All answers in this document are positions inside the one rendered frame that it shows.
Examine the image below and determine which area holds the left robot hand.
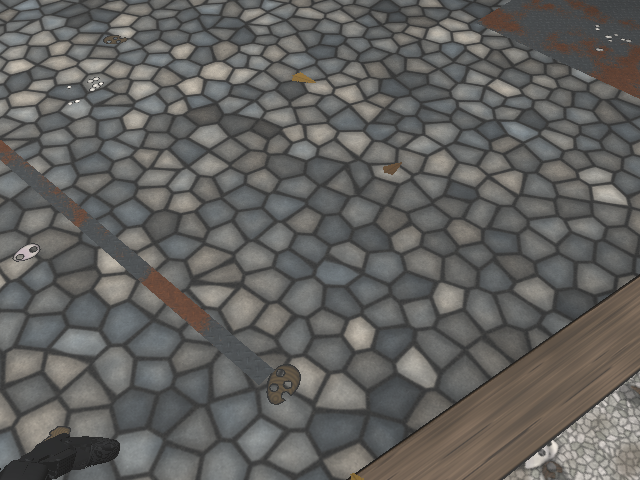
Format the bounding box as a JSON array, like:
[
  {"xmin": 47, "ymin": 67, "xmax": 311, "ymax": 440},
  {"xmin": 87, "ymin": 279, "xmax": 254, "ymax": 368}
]
[{"xmin": 0, "ymin": 433, "xmax": 120, "ymax": 480}]

